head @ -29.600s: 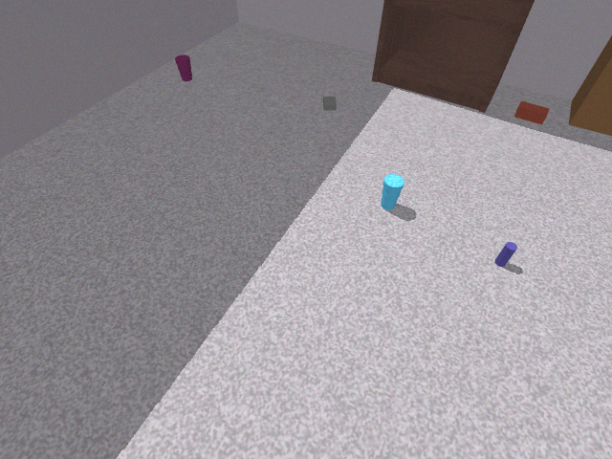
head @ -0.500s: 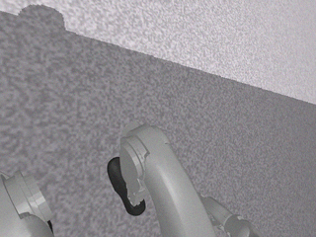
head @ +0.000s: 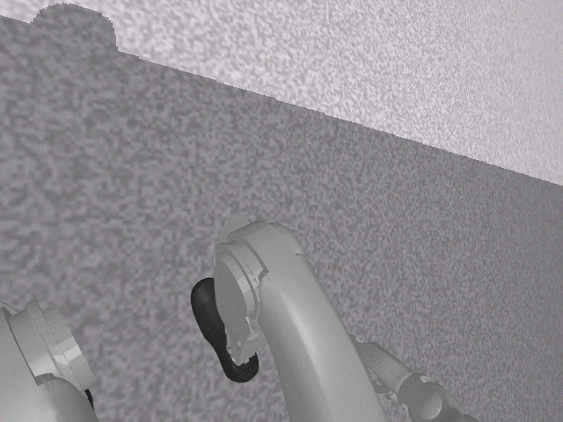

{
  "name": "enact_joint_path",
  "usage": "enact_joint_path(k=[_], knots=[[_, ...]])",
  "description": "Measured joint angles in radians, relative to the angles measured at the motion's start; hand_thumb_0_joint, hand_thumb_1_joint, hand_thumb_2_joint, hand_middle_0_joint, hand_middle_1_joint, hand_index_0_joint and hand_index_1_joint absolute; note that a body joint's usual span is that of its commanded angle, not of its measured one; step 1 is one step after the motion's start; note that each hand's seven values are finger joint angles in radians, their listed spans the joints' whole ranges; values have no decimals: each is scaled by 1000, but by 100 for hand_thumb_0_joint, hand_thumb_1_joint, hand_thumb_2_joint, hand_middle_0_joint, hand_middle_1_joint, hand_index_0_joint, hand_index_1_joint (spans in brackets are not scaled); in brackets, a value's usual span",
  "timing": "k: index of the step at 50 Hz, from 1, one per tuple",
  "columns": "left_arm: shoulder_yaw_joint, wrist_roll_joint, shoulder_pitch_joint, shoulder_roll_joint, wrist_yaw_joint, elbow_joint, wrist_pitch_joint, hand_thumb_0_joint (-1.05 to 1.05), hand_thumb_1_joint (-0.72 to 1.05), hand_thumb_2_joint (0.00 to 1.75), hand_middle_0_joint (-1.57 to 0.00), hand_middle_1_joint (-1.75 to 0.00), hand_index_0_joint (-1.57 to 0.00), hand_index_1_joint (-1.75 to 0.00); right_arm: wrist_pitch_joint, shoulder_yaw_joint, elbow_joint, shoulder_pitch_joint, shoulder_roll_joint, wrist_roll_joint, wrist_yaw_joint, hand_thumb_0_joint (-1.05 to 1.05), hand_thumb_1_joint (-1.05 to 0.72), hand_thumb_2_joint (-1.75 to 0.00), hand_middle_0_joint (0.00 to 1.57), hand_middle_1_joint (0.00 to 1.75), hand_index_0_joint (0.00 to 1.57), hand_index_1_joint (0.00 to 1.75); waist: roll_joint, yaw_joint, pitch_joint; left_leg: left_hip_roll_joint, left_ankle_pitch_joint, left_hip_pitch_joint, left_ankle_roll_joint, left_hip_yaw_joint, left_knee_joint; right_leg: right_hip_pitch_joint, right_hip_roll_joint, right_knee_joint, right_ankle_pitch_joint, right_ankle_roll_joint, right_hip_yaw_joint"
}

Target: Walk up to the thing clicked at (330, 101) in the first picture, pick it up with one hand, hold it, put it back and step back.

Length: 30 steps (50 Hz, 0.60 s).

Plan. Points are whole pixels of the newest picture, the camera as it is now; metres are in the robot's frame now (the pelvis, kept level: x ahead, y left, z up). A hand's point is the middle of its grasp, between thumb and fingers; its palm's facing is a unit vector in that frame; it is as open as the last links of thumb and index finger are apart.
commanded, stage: close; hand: left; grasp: from above
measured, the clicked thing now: out of the picture +0.44 +0.40 -0.29
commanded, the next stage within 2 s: settle in 1.56 s
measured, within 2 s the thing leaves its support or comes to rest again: leaves its support in 1.94 s
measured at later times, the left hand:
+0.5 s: hand out of the picture +0.43 +0.37 -0.26, palm faces -0.41 -0.18 -0.89, open 12.7 cm
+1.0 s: hand out of the picture +0.43 +0.38 -0.26, palm faces -0.42 -0.19 -0.89, open 10.7 cm
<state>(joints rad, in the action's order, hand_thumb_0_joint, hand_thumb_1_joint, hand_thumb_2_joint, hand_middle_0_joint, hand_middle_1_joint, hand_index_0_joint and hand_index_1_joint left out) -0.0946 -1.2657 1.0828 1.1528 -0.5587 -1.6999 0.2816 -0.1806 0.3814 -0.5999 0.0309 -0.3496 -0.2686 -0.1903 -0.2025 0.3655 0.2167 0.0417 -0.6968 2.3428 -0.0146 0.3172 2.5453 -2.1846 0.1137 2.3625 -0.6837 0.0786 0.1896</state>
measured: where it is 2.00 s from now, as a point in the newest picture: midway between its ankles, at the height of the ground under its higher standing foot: (164, 387)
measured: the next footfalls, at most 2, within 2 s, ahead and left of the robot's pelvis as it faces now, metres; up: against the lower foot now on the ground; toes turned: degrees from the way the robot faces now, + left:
none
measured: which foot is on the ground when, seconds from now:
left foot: down 0.00-1.00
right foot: down 0.00-1.00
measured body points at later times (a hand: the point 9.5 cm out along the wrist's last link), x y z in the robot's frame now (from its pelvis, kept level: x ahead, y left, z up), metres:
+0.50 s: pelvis +0.00 +0.00 +0.00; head +0.28 +0.16 +0.31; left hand +0.45 +0.38 -0.21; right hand +0.08 -0.24 -0.05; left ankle +0.07 +0.13 -0.27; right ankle +0.12 -0.12 -0.27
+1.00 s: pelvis +0.00 +0.00 +0.00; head +0.28 +0.16 +0.31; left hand +0.45 +0.38 -0.21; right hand +0.09 -0.24 -0.05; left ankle +0.07 +0.13 -0.27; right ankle +0.12 -0.12 -0.27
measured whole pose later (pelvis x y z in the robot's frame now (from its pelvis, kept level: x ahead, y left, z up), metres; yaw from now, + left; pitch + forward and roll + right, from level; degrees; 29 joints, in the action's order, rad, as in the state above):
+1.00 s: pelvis +0.00 +0.00 +0.00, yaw +0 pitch +26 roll -16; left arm -0.10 -1.26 1.07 1.15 -0.56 -1.69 0.27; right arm -0.19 0.38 -0.60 0.03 -0.35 -0.27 -0.19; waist -0.21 0.36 0.22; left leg 0.04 -0.70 2.34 -0.01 0.32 2.55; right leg -2.18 0.11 2.36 -0.68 0.08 0.19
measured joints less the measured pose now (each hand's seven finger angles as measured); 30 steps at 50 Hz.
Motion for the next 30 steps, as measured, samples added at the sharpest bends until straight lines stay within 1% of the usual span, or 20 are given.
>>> enact_joint_path(k=[3,9,12,15,26,30], knots=[[1,-5,1,-2,-11,-4,-6,0,-49,96,-9,-99,-9,-99,1,1,0,-1,0,-4,0,0,-90,-90,20,30,20,30,-2,1,-2,-1,2,1,1,0,0,0,0,-1,1,0,0],[3,-6,2,0,-16,-19,-21,0,-46,94,-11,-99,-10,-98,-1,4,1,0,0,-4,2,0,-89,-90,20,30,20,30,-4,8,-3,-1,6,2,3,0,1,1,0,-1,6,-1,1],[5,-2,4,-2,-15,-24,-24,0,-42,91,-13,-98,-13,-97,-4,5,-1,6,-2,-3,1,0,-89,-89,20,30,20,30,-2,9,-5,-1,8,5,4,0,2,-1,-1,-1,7,-4,1],[10,0,4,1,-13,-24,-24,0,-38,88,-15,-97,-16,-95,-4,10,0,9,-3,-4,2,0,-89,-89,20,30,20,30,-2,10,-1,0,9,4,5,-1,2,0,0,-1,8,-1,1],[-3,7,-4,-2,-9,1,-29,0,-25,77,-24,-90,-26,-87,-15,9,-4,20,-4,-1,-3,0,-89,-89,20,30,20,30,-3,8,1,1,5,4,6,0,4,0,1,-1,7,1,1],[0,11,-5,-3,2,-2,-37,0,-21,74,-27,-87,-29,-84,-14,5,-3,19,-4,3,-6,0,-89,-89,20,30,20,30,1,8,-2,1,6,7,7,-1,5,-3,0,1,6,-1,1]])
